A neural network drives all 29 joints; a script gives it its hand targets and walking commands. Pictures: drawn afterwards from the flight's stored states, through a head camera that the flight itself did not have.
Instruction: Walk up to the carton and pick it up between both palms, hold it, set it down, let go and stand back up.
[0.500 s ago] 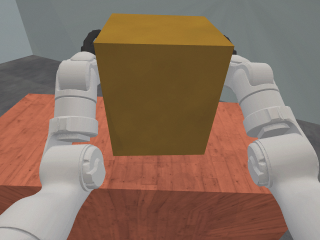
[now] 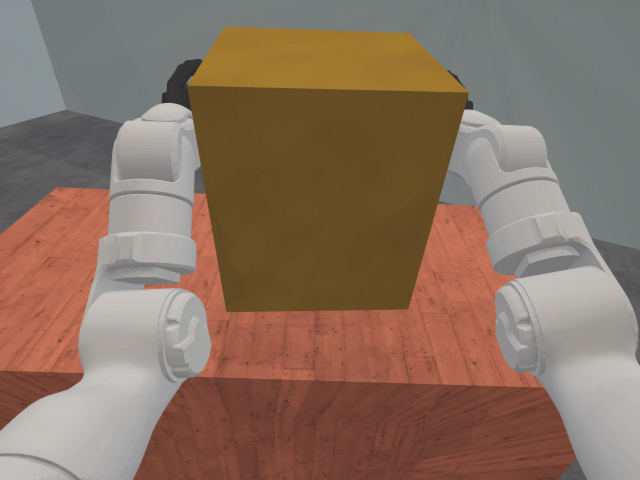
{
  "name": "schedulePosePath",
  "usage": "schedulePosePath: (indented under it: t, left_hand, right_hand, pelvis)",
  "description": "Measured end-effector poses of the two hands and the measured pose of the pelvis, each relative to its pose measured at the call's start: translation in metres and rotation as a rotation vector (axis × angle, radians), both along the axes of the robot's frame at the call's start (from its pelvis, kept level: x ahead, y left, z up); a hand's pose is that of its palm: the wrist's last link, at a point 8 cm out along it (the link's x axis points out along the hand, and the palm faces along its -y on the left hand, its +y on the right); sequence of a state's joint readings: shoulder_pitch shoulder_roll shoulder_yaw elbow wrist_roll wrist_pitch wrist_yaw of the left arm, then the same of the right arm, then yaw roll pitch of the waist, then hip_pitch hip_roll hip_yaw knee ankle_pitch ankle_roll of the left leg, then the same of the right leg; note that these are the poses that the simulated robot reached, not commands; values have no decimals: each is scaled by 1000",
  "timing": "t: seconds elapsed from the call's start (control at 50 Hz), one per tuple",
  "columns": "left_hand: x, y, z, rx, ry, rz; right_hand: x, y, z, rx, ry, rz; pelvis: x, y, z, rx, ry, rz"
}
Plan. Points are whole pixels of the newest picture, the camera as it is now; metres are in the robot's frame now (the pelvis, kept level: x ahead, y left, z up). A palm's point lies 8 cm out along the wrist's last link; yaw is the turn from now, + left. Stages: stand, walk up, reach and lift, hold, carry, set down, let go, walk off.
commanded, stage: hold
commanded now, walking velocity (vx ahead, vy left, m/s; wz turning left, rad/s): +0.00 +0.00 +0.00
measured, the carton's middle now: (318, 171) +0.36 +0.00 +0.28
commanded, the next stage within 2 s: set down in 1.44 s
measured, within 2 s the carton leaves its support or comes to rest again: neither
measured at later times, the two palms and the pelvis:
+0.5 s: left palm (179, 125) +0.37 +0.15 +0.33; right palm (452, 132) +0.37 -0.15 +0.33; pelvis +0.00 +0.00 +0.00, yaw +0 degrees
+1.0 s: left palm (179, 125) +0.37 +0.15 +0.33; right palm (452, 132) +0.37 -0.15 +0.33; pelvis +0.00 +0.00 +0.00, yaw +0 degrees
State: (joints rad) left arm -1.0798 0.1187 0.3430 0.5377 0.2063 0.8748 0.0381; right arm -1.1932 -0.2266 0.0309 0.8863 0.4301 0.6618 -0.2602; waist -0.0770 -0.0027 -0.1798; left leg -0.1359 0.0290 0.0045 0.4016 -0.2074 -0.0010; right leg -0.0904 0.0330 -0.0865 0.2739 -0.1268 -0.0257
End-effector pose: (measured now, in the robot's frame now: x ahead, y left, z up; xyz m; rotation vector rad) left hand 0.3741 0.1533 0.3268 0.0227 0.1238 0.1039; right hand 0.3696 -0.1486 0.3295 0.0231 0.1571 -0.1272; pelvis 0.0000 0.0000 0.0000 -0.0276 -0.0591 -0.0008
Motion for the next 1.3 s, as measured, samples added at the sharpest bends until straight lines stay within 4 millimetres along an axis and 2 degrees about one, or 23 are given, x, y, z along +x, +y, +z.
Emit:
schedulePosePath:
  t: [1.3]
  left_hand:
    - [0,0,1,0,-2,0]
  right_hand:
    - [0,0,0,0,2,0]
  pelvis:
    - [0,0,0,0,1,0]
